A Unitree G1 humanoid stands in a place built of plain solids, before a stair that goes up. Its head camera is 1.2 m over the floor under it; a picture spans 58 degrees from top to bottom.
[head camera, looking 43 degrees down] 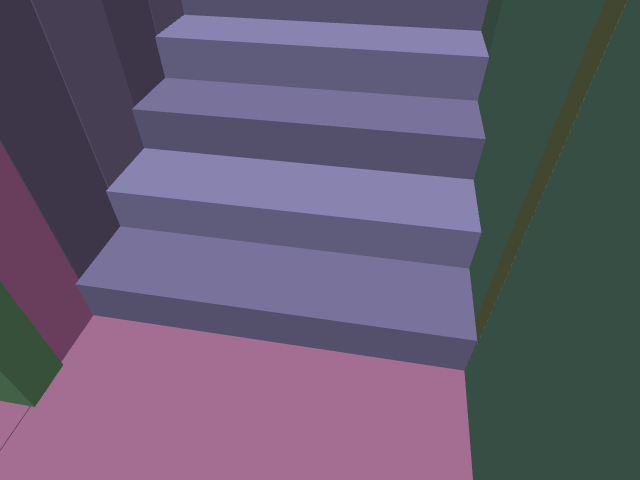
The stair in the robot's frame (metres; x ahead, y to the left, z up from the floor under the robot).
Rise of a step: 0.16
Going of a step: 0.28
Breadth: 1.24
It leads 10 degrees to the right of straight ahead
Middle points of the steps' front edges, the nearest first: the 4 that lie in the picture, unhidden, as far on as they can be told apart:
0.80 0.17 0.16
1.08 0.12 0.32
1.36 0.07 0.48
1.64 0.02 0.64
